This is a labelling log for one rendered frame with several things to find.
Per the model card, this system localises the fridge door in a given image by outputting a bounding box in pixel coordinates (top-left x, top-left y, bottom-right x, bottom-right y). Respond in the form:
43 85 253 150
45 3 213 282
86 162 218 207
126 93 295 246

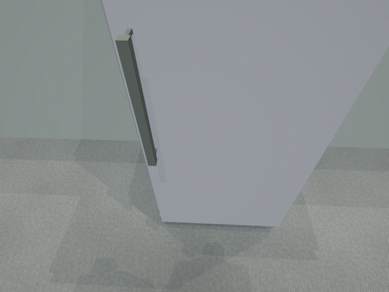
102 0 389 227

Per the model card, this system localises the handle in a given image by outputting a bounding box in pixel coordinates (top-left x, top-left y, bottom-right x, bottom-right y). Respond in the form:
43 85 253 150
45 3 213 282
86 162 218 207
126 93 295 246
115 29 157 166

